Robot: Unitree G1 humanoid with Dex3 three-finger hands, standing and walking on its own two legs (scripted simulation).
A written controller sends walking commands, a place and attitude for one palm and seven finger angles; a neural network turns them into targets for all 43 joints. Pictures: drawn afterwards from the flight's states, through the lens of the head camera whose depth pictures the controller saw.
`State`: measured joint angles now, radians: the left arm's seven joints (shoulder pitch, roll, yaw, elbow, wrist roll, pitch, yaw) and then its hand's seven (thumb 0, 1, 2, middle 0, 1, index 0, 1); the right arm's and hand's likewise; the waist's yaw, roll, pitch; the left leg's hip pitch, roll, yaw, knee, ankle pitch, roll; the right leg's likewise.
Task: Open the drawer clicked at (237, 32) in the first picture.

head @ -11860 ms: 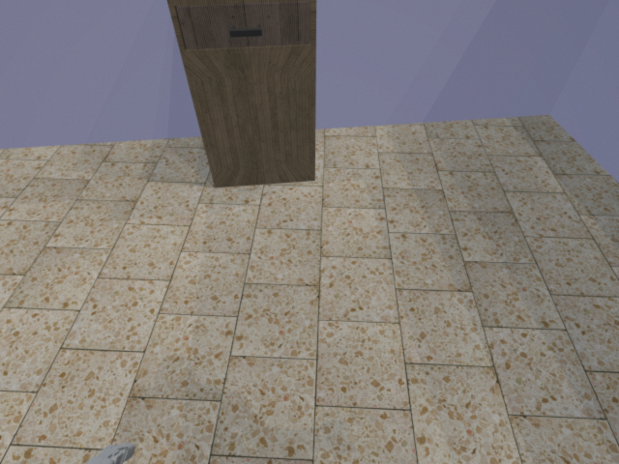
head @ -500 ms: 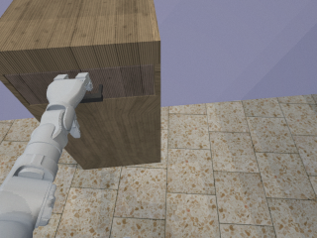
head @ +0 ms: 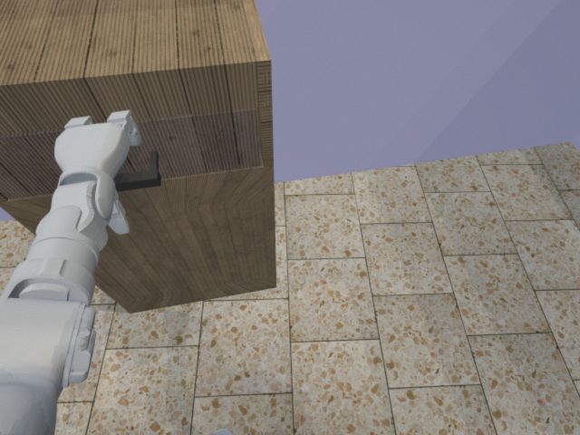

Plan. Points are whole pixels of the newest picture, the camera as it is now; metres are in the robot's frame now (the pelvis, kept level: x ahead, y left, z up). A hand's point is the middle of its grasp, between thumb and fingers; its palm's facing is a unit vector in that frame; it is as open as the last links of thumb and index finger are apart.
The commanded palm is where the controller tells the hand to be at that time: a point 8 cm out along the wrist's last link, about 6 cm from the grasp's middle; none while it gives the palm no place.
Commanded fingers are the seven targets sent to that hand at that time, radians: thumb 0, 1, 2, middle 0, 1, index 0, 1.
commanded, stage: move the hooked fingers above the handle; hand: left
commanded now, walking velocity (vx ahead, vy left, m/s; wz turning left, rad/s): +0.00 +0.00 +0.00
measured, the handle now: (125, 171) +0.53 +0.24 +0.00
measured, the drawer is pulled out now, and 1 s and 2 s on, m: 0.00 0.00 0.00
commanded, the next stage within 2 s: none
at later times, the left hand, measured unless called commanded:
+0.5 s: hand (120, 180) +0.47 +0.22 +0.05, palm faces -0.08 -0.01 -1.00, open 13.9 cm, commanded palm +0.46 +0.22 +0.11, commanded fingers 0.00 -0.50 0.30 -0.30 -1.20 -0.30 -1.20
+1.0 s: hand (122, 179) +0.47 +0.22 +0.05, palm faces -0.07 -0.06 -1.00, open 13.8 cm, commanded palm +0.46 +0.23 +0.11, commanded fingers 0.00 -0.50 0.30 -0.30 -1.20 -0.30 -1.20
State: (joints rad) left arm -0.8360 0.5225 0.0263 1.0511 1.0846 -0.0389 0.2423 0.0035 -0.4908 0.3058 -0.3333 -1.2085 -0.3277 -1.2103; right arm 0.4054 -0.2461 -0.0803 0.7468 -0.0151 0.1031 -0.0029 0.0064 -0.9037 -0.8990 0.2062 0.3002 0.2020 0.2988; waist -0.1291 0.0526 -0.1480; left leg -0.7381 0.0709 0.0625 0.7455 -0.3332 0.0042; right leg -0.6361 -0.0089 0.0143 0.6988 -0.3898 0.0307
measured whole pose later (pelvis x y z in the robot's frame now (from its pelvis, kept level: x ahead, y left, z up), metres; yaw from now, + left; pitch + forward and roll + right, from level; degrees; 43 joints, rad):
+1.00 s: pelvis +0.00 -0.01 +0.00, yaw +1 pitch +17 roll -1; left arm -0.82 0.50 -0.03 1.00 1.06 -0.10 0.20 0.00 -0.49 0.31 -0.32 -1.20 -0.32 -1.20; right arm 0.37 -0.25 -0.08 0.75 0.00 0.09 -0.03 0.01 -0.90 -0.90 0.21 0.30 0.20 0.30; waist -0.11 0.05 -0.13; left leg -0.70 0.07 0.04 0.72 -0.32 -0.01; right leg -0.59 -0.01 -0.01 0.68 -0.39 0.02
